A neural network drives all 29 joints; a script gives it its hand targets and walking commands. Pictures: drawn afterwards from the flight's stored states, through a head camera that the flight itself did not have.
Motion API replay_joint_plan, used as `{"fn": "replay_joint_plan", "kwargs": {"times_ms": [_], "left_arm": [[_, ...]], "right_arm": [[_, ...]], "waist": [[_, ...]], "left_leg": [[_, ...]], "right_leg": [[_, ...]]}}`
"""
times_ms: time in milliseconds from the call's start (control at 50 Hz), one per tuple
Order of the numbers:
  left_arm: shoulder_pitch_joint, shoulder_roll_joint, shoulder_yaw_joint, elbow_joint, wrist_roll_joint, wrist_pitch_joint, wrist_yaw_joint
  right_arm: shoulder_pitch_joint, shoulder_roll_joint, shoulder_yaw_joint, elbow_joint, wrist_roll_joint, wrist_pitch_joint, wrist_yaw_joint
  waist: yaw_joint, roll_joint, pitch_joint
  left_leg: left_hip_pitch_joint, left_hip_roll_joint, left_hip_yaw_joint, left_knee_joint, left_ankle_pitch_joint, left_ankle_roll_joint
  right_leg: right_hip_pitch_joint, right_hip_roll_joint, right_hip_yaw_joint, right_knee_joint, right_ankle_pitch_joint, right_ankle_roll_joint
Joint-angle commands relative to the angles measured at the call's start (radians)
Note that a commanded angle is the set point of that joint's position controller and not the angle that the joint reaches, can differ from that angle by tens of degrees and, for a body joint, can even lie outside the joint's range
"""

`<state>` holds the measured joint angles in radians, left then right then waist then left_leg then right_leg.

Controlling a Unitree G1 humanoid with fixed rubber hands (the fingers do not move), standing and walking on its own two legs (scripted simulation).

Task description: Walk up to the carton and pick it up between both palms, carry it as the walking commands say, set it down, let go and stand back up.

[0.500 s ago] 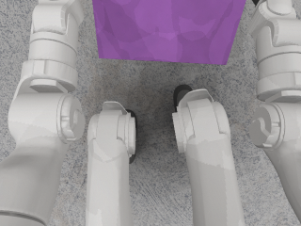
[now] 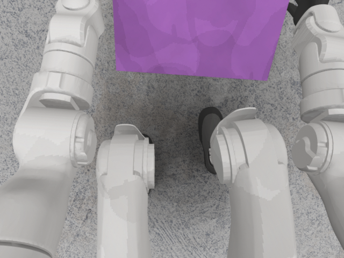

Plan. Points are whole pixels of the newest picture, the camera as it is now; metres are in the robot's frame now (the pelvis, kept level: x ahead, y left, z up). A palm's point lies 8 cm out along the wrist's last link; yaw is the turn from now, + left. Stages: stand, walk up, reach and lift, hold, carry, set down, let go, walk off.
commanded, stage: set down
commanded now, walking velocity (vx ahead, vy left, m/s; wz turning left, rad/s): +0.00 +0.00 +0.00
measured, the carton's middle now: (194, 13) +0.52 -0.09 -0.26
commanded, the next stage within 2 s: none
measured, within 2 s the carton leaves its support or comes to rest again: rests again in 0.86 s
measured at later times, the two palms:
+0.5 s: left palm out of the picture +0.56 +0.10 -0.17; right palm (304, 13) +0.47 -0.27 -0.18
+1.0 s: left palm out of the picture +0.57 +0.10 -0.18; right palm (303, 8) +0.48 -0.28 -0.19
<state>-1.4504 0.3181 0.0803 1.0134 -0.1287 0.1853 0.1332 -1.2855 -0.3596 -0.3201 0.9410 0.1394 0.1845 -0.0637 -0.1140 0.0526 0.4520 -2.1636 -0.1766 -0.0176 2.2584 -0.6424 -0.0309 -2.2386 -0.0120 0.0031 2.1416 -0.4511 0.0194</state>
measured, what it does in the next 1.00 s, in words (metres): stands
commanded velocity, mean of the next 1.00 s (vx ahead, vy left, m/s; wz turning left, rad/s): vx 0.00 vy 0.00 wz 0.00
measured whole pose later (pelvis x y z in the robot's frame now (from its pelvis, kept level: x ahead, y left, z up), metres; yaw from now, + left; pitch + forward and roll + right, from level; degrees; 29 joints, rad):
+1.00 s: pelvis +0.01 +0.00 -0.01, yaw +0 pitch +35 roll -2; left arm -1.48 0.36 0.03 1.15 -0.13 0.13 0.09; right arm -1.35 -0.40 -0.19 1.16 0.23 0.11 -0.04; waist -0.12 0.04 0.38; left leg -2.26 -0.10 0.00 2.28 -0.64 0.00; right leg -2.33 -0.06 -0.03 2.17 -0.46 -0.02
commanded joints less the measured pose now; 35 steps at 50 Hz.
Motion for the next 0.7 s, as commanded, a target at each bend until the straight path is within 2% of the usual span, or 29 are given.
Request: {"fn": "replay_joint_plan", "kwargs": {"times_ms": [0,80,100,120,140,160,180,200,240,260,300,320,340,360,400,420,440,460,480,500,520,540,560,580,600,620,640,660,680], "left_arm": [[-0.454,-0.904,-0.261,-0.145,-0.07,-0.018,-0.255],[-0.487,-0.905,-0.269,-0.115,-0.047,-0.029,-0.255],[-0.448,-0.882,-0.26,-0.124,-0.028,-0.032,-0.252],[-0.489,-0.868,-0.274,-0.187,-0.058,-0.05,-0.252],[-0.52,-0.876,-0.273,-0.167,-0.058,-0.052,-0.246],[-0.502,-0.864,-0.25,-0.168,-0.055,-0.059,-0.243],[-0.478,-0.854,-0.268,-0.138,-0.061,-0.058,-0.248],[-0.48,-0.893,-0.255,-0.147,-0.072,-0.059,-0.25],[-0.521,-0.805,-0.309,-0.215,-0.072,-0.083,-0.239],[-0.504,-0.839,-0.289,-0.218,-0.087,-0.085,-0.234],[-0.482,-0.807,-0.275,-0.135,-0.078,-0.068,-0.238],[-0.498,-0.799,-0.282,-0.162,-0.08,-0.075,-0.235],[-0.509,-0.824,-0.274,-0.151,-0.071,-0.068,-0.234],[-0.511,-0.809,-0.278,-0.169,-0.076,-0.078,-0.234],[-0.525,-0.758,-0.26,-0.101,-0.07,-0.077,-0.23],[-0.558,-0.773,-0.262,-0.13,-0.074,-0.078,-0.231],[-0.542,-0.738,-0.256,-0.092,-0.057,-0.075,-0.224],[-0.528,-0.739,-0.233,-0.08,-0.068,-0.079,-0.229],[-0.538,-0.733,-0.235,-0.093,-0.062,-0.079,-0.236],[-0.55,-0.757,-0.228,-0.046,-0.047,-0.072,-0.239],[-0.539,-0.769,-0.23,-0.116,-0.069,-0.076,-0.244],[-0.532,-0.741,-0.237,-0.085,-0.054,-0.077,-0.238],[-0.549,-0.78,-0.24,-0.118,-0.071,-0.081,-0.244],[-0.552,-0.774,-0.237,-0.081,-0.062,-0.083,-0.239],[-0.502,-0.759,-0.235,-0.064,-0.063,-0.077,-0.246],[-0.498,-0.75,-0.213,-0.063,-0.055,-0.079,-0.248],[-0.521,-0.749,-0.251,-0.119,-0.076,-0.086,-0.251],[-0.539,-0.73,-0.25,-0.101,-0.066,-0.088,-0.242],[-0.478,-0.733,-0.225,-0.049,-0.053,-0.086,-0.242]], "right_arm": [[-0.602,0.722,0.313,-0.178,0.073,-0.031,0.267],[-0.63,0.718,0.288,-0.158,0.069,-0.05,0.261],[-0.64,0.721,0.3,-0.183,0.092,-0.055,0.264],[-0.671,0.683,0.31,-0.266,0.115,-0.071,0.258],[-0.671,0.692,0.314,-0.233,0.11,-0.075,0.249],[-0.649,0.673,0.285,-0.181,0.094,-0.076,0.244],[-0.605,0.712,0.296,-0.196,0.083,-0.075,0.244],[-0.631,0.705,0.294,-0.196,0.073,-0.079,0.236],[-0.63,0.669,0.317,-0.221,0.128,-0.094,0.225],[-0.656,0.69,0.299,-0.238,0.121,-0.105,0.227],[-0.632,0.658,0.317,-0.205,0.113,-0.099,0.226],[-0.603,0.66,0.308,-0.167,0.113,-0.096,0.225],[-0.701,0.659,0.307,-0.208,0.118,-0.106,0.22],[-0.672,0.657,0.323,-0.211,0.12,-0.103,0.212],[-0.64,0.622,0.252,-0.06,0.089,-0.1,0.208],[-0.676,0.602,0.282,-0.157,0.102,-0.119,0.206],[-0.692,0.6,0.281,-0.148,0.118,-0.111,0.202],[-0.697,0.627,0.293,-0.048,0.112,-0.102,0.209],[-0.695,0.614,0.3,-0.14,0.116,-0.114,0.211],[-0.702,0.646,0.283,-0.075,0.099,-0.103,0.217],[-0.703,0.624,0.297,-0.137,0.105,-0.109,0.218],[-0.716,0.614,0.282,-0.099,0.121,-0.114,0.22],[-0.672,0.609,0.28,-0.075,0.099,-0.114,0.224],[-0.671,0.634,0.293,-0.049,0.108,-0.115,0.218],[-0.689,0.598,0.264,-0.063,0.11,-0.118,0.223],[-0.669,0.616,0.295,-0.058,0.103,-0.116,0.217],[-0.693,0.606,0.285,-0.126,0.116,-0.125,0.215],[-0.678,0.621,0.283,-0.07,0.11,-0.122,0.21],[-0.643,0.643,0.287,-0.07,0.122,-0.125,0.218]], "waist": [[-0.123,0.07,-1.445],[-0.115,0.121,-1.343],[-0.06,0.141,-1.363],[-0.108,0.118,-1.418],[-0.111,0.086,-1.422],[-0.089,0.11,-1.383],[-0.118,0.073,-1.392],[-0.121,0.08,-1.362],[-0.106,0.113,-1.47],[-0.12,0.107,-1.504],[-0.081,0.107,-1.441],[-0.108,0.103,-1.397],[-0.087,0.109,-1.377],[-0.115,0.085,-1.41],[-0.128,0.085,-1.243],[-0.138,0.097,-1.281],[-0.086,0.134,-1.309],[-0.069,0.065,-1.204],[-0.083,0.082,-1.246],[-0.071,0.087,-1.222],[-0.091,0.083,-1.277],[-0.063,0.115,-1.28],[-0.123,0.107,-1.275],[-0.082,0.093,-1.215],[-0.094,0.125,-1.217],[-0.068,0.08,-1.224],[-0.1,0.126,-1.265],[-0.067,0.114,-1.293],[-0.078,0.105,-1.252]], "left_leg": [[0.329,0.044,0.029,-0.254,0.255,0.051],[0.305,0.054,0.013,-0.268,0.275,0.036],[0.308,0.048,0.025,-0.271,0.315,0.033],[0.268,0.045,0.022,-0.251,0.32,0.041],[0.256,0.042,0.013,-0.258,0.301,0.043],[0.276,0.044,0.02,-0.255,0.316,0.035],[0.276,0.043,0.021,-0.251,0.327,0.037],[0.214,0.03,0.03,-0.245,0.285,0.037],[0.276,0.05,0.026,-0.239,0.365,0.034],[0.315,0.035,0.027,-0.239,0.357,0.045],[0.293,0.054,0.031,-0.219,0.351,0.031],[0.273,0.056,0.016,-0.241,0.322,0.035],[0.257,0.044,0.025,-0.231,0.287,0.041],[0.249,0.042,0.033,-0.225,0.288,0.046],[0.241,0.064,-0.012,-0.272,0.229,0.048],[0.256,0.065,-0.004,-0.247,0.237,0.045],[0.301,0.06,0.012,-0.254,0.243,0.042],[0.214,0.052,0.023,-0.238,0.19,0.049],[0.23,0.059,0.024,-0.245,0.195,0.052],[0.22,0.062,0.018,-0.253,0.204,0.052],[0.265,0.06,0.008,-0.236,0.232,0.048],[0.266,0.063,-0.001,-0.244,0.253,0.05],[0.262,0.06,0.01,-0.238,0.227,0.043],[0.241,0.066,0.005,-0.249,0.225,0.046],[0.244,0.069,-0.006,-0.264,0.234,0.055],[0.229,0.069,0.012,-0.234,0.242,0.048],[0.227,0.069,0.03,-0.227,0.258,0.043],[0.267,0.073,0.012,-0.229,0.305,0.042],[0.234,0.063,0.01,-0.232,0.269,0.044]], "right_leg": [[0.593,0.049,-0.066,-0.1,0.308,-0.003],[0.522,0.041,-0.061,-0.099,0.328,-0.012],[0.551,0.049,-0.046,-0.105,0.35,-0.012],[0.598,0.044,-0.039,-0.098,0.409,-0.01],[0.632,0.043,-0.047,-0.099,0.418,-0.011],[0.581,0.039,-0.047,-0.083,0.386,-0.017],[0.607,0.048,-0.042,-0.105,0.402,-0.01],[0.612,0.041,-0.029,-0.115,0.39,-0.02],[0.672,0.039,-0.028,-0.075,0.486,-0.01],[0.637,0.043,-0.04,-0.083,0.45,-0.011],[0.616,0.045,-0.023,-0.08,0.413,-0.016],[0.611,0.041,-0.037,-0.073,0.413,-0.013],[0.597,0.043,-0.02,-0.091,0.373,-0.022],[0.65,0.043,-0.02,-0.094,0.396,-0.006],[0.525,0.026,-0.04,-0.078,0.302,-0.011],[0.54,0.026,-0.039,-0.083,0.319,-0.013],[0.573,0.021,-0.016,-0.094,0.304,-0.008],[0.508,0.027,-0.025,-0.099,0.246,-0.017],[0.539,0.034,-0.02,-0.109,0.259,-0.004],[0.539,0.024,-0.019,-0.099,0.271,-0.019],[0.537,0.024,-0.027,-0.086,0.294,-0.014],[0.503,0.021,-0.027,-0.069,0.297,-0.013],[0.517,0.024,-0.028,-0.095,0.285,-0.02],[0.483,0.021,-0.03,-0.083,0.295,-0.023],[0.481,0.015,-0.03,-0.083,0.275,-0.017],[0.51,0.026,-0.021,-0.084,0.295,-0.02],[0.551,0.019,-0.003,-0.096,0.337,-0.022],[0.564,0.019,-0.011,-0.077,0.356,-0.017],[0.537,0.029,-0.025,-0.077,0.337,-0.019]]}}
